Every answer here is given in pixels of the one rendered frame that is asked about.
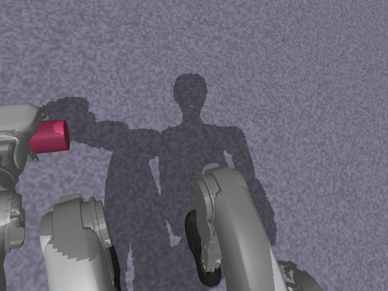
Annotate left robot hand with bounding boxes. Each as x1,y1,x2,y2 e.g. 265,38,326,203
0,104,52,162

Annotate right robot hand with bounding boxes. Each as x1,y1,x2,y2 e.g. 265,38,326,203
277,260,323,291

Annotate right robot foot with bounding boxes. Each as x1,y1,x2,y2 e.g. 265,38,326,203
185,210,221,287

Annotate can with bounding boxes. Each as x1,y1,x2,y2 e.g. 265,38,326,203
28,119,70,154

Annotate left robot arm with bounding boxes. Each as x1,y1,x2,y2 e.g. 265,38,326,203
0,132,29,291

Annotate left robot foot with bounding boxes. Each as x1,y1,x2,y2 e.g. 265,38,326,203
109,245,121,291

